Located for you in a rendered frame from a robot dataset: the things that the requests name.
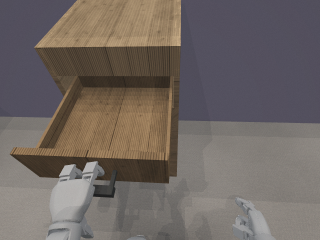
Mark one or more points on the robot left forearm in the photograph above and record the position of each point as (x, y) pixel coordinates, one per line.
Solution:
(64, 230)

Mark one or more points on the cabinet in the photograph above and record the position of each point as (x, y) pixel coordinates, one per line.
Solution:
(118, 38)

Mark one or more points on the left robot hand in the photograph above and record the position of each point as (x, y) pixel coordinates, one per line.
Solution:
(71, 197)

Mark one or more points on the right robot hand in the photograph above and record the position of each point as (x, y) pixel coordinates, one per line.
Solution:
(246, 228)

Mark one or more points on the drawer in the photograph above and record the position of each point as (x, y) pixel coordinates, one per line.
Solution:
(123, 122)

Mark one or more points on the handle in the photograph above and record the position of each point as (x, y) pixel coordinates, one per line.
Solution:
(106, 191)

